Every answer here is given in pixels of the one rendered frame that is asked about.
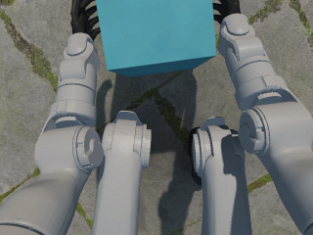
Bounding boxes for robot left upper arm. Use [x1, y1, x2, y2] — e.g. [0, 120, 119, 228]
[0, 124, 104, 235]

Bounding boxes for robot right hand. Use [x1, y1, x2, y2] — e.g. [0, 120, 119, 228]
[212, 0, 241, 24]

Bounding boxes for robot right upper arm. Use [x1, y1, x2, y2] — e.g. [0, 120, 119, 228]
[238, 101, 313, 235]

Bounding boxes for robot left shin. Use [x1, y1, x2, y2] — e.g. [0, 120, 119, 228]
[101, 111, 143, 152]

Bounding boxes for robot left hand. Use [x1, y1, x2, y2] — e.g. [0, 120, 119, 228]
[70, 0, 101, 42]

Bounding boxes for robot right forearm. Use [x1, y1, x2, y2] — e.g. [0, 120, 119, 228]
[218, 13, 313, 121]

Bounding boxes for carton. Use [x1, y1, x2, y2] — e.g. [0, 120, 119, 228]
[95, 0, 217, 77]

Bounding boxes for right robot thigh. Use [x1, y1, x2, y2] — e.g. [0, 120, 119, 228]
[192, 124, 252, 235]

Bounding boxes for robot left forearm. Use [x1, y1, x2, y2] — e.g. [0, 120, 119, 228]
[34, 32, 101, 165]

